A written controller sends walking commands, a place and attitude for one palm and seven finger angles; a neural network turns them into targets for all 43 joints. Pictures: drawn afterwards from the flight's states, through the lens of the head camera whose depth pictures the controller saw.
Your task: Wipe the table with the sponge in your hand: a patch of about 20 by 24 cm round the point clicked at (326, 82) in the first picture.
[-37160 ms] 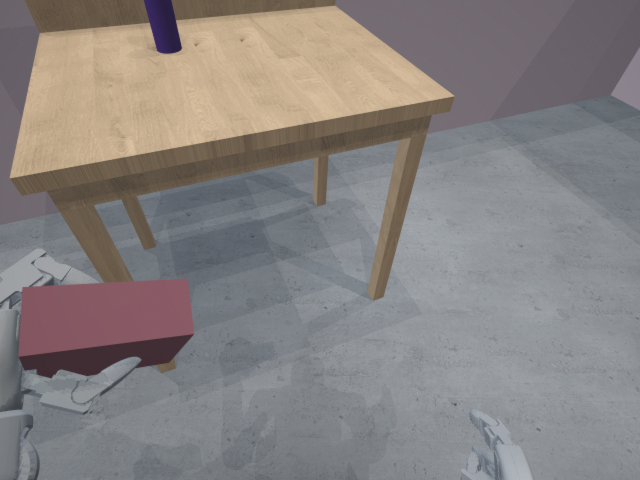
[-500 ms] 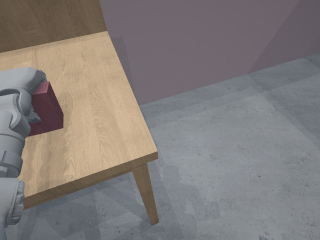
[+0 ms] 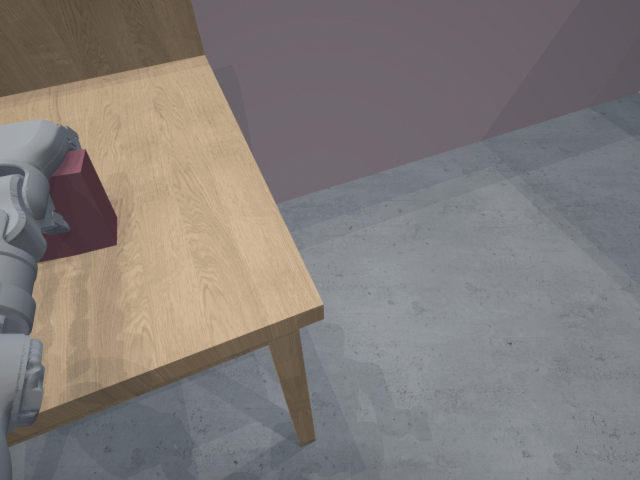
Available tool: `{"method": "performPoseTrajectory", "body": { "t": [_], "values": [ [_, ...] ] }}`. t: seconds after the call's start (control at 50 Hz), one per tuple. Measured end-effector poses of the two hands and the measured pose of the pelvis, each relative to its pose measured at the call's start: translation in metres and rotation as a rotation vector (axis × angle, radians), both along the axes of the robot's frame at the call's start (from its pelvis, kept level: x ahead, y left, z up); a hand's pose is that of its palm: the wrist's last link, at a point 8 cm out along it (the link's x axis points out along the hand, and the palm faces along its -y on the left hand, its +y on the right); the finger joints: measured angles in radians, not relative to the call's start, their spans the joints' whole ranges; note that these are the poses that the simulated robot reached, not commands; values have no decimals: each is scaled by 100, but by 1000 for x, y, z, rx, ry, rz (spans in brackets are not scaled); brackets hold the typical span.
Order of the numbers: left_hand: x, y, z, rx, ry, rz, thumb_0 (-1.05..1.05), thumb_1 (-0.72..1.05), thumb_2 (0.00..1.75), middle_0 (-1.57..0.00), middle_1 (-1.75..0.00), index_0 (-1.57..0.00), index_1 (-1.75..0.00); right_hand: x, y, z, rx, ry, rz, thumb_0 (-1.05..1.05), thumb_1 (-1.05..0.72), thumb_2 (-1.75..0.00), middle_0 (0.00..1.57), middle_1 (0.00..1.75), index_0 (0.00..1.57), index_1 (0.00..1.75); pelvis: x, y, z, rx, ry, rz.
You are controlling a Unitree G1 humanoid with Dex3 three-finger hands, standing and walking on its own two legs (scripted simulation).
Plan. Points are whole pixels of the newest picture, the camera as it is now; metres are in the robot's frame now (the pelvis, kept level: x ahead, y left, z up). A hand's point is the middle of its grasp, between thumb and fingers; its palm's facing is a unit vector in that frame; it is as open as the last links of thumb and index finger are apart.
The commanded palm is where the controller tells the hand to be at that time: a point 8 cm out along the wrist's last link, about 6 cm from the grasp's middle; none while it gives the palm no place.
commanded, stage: slide back across to the first lane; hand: left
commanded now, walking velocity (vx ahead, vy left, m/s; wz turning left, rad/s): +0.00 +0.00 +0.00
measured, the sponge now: (59, 220) +0.41 +0.36 +0.10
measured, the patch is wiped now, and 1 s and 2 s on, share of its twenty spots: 1.00 1.00 1.00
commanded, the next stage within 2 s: wipe back along the first lane in 0.42 s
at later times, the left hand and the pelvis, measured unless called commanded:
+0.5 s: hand out of the picture +0.39 +0.42 +0.16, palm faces -0.08 +0.03 -1.00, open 9.7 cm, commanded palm +0.37 +0.42 +0.21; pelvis +0.02 +0.03 +0.00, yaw +1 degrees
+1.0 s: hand out of the picture +0.36 +0.41 +0.15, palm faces +0.00 +0.03 -1.00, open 9.7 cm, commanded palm +0.32 +0.39 +0.19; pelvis +0.01 +0.04 +0.00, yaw +2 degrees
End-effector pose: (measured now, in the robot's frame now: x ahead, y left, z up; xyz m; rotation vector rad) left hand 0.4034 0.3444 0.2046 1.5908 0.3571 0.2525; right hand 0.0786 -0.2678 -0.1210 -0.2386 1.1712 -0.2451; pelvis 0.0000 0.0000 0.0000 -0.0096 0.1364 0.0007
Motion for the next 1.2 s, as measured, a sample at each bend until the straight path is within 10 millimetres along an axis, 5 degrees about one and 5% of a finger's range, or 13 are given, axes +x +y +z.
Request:
{"method": "performPoseTrajectory", "body": {
  "t": [0.18,0.58,0.96,1.2],
  "values": [
    [0,18,2,-13,-20,3,0,-53,112,-77,-139,-80,-139,15,11,4,5,-10,6,0,-91,-90,21,30,20,30,10,10,2,-6,-11,-8],
    [-28,77,8,18,20,69,-1,-52,112,-75,-141,-78,-141,87,43,14,14,-78,123,0,-91,-90,21,30,20,30,25,31,4,-21,-18,27],
    [-60,56,0,-12,-69,29,-1,-50,112,-73,-142,-76,-143,95,76,12,78,-107,202,1,-91,-90,21,30,20,30,15,41,5,-19,-51,41],
    [-87,41,-1,-17,-90,32,-2,-50,111,-73,-143,-75,-144,100,75,20,81,-192,215,1,-91,-90,21,30,20,30,7,37,4,-13,-84,31]
  ]
}}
